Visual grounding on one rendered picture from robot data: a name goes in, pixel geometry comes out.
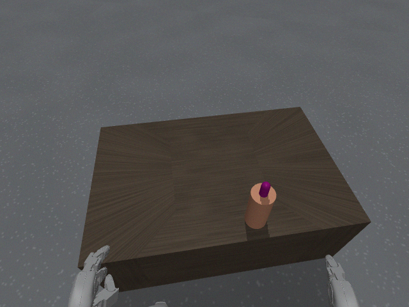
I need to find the bottle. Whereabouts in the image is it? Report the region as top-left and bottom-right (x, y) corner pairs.
(244, 182), (276, 229)

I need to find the left robot hand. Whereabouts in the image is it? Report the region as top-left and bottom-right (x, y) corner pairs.
(68, 245), (119, 307)

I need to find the right robot hand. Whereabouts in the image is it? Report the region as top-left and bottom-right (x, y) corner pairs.
(325, 255), (360, 307)

